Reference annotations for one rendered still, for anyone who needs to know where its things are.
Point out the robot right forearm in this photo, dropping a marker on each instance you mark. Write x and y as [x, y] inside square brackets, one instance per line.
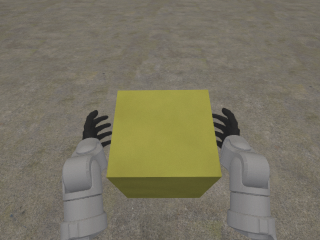
[249, 183]

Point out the right robot hand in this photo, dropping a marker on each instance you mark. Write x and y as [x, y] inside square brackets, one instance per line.
[230, 128]

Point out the left robot hand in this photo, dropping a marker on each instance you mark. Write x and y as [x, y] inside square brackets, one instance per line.
[91, 131]

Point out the carton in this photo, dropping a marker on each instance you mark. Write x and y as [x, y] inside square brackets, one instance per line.
[163, 144]

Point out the robot left forearm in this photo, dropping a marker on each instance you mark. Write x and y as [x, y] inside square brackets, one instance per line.
[84, 215]

